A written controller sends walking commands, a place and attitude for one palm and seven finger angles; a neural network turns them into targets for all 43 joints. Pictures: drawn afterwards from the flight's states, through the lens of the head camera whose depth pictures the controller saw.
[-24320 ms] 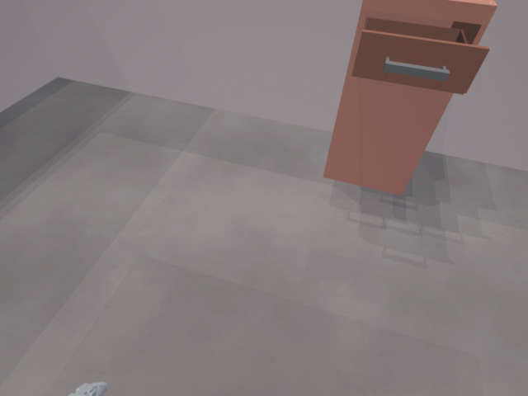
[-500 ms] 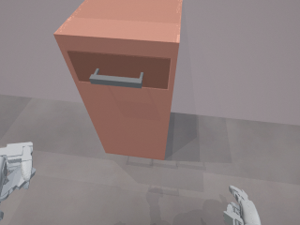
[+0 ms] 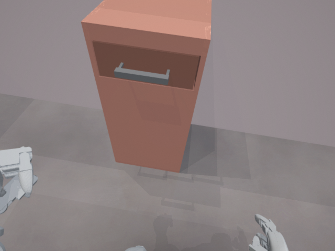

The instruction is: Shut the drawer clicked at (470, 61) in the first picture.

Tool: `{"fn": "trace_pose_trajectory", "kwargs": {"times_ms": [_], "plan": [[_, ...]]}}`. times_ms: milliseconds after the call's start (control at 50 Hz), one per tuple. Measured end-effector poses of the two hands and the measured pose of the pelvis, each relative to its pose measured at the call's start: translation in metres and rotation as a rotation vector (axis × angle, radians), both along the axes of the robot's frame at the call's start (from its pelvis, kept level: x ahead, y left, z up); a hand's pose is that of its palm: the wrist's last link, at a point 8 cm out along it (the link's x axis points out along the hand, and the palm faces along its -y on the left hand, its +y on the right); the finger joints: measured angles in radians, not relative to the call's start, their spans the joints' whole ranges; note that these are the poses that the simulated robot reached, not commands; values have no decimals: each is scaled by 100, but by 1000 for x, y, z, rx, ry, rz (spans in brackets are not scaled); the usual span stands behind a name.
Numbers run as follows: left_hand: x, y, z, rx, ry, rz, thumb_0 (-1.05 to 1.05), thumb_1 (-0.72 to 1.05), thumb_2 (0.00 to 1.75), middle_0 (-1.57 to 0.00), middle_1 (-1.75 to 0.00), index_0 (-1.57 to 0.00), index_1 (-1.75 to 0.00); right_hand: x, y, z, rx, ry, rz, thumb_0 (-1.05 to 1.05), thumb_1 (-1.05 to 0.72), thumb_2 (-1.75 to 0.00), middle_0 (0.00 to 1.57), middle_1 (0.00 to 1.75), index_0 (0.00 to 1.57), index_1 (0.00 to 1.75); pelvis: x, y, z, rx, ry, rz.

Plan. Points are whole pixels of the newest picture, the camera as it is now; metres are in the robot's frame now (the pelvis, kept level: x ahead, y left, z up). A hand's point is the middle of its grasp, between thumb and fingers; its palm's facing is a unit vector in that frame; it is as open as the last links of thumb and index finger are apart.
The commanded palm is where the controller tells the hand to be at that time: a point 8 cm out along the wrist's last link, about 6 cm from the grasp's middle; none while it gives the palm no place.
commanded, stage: step back with the hand held close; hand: left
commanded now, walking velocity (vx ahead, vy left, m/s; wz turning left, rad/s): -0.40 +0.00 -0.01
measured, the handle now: (143, 72) +0.70 +0.13 +0.03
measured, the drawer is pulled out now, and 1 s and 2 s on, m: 0.00 0.00 0.00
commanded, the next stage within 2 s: stop stepping back and stand still in 0.36 s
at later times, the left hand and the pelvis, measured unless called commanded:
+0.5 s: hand out of the picture +0.09 +0.21 +0.19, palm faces +0.26 -0.84 -0.48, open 3.2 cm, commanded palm +0.04 +0.27 +0.19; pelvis -0.09 -0.01 -0.01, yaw -1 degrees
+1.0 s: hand out of the picture +0.04 +0.24 +0.18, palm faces +0.27 -0.83 -0.49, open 3.2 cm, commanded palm +0.00 +0.29 +0.19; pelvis -0.15 +0.02 +0.01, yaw -4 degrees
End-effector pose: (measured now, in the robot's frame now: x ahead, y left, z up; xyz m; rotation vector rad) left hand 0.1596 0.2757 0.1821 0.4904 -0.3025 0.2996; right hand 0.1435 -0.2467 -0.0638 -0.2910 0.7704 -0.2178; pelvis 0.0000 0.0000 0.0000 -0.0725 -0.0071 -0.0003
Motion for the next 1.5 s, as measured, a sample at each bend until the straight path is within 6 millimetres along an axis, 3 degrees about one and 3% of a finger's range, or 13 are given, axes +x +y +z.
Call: {"fn": "trace_pose_trajectory", "kwargs": {"times_ms": [160,280,400,560,620,700,780,880,1040,1220,1440,1480,1500], "plan": [[-24,11,19,73,-26,14,1,89,90,-141,-160,-141,-160,-21,18,2,49,2,37,1,-90,-90,20,30,20,30,-20,-4,6,-8,76,18],[-42,-15,1,37,46,-64,1,89,90,-141,-160,-141,-160,-26,18,-11,83,-12,84,1,-90,-90,21,30,20,30,-54,-11,-2,17,99,-44],[-64,-29,14,75,-14,-165,1,89,90,-141,-160,-141,-160,-56,8,-6,84,-45,37,1,-90,-90,21,30,20,30,-81,-14,-4,0,26,-40],[-113,0,22,63,-84,-70,1,88,90,-141,-160,-141,-160,-102,-12,4,21,-72,-57,1,-90,-90,20,30,20,30,-89,-2,-3,24,-7,-41],[-113,21,6,0,-84,5,1,88,90,-141,-160,-141,-160,-112,-10,0,-27,-47,-67,1,-90,-90,20,30,20,30,-87,10,-6,13,6,-17],[-103,40,-17,-86,-15,59,1,89,90,-141,-160,-141,-160,-122,10,3,-29,-17,-27,1,-90,-90,20,30,20,30,-108,20,-1,43,0,-25],[-105,25,-7,-69,17,-26,2,89,90,-141,-160,-141,-160,-133,38,16,26,-52,21,1,-90,-90,20,30,20,30,-129,21,11,33,8,-39],[-129,2,23,5,6,-142,2,89,90,-141,-160,-141,-160,-144,58,24,97,-90,43,1,-90,-90,20,30,20,30,-138,18,18,21,25,-49],[-159,18,18,32,75,6,1,89,90,-141,-160,-141,-160,-155,40,-3,109,-28,11,1,-90,-90,21,30,21,30,-148,18,10,55,4,-63],[-138,34,-13,-115,-7,73,1,89,90,-141,-160,-141,-160,-157,19,-12,1,-2,-33,1,-90,-90,20,30,20,30,-133,32,-3,68,-32,-13],[-126,14,18,78,50,-62,1,89,90,-141,-160,-141,-160,-138,49,-7,133,-46,7,1,-90,-90,20,30,20,30,-136,25,5,57,18,-31],[-127,16,6,82,111,-60,1,89,90,-141,-160,-141,-160,-136,50,-12,152,-39,19,1,-90,-90,20,30,20,30,-136,27,5,58,25,-28],[-123,21,-14,66,192,-51,1,89,90,-141,-160,-140,-160,-135,49,-19,163,-26,38,1,-90,-90,20,30,20,30,-137,29,4,60,28,-25]]}}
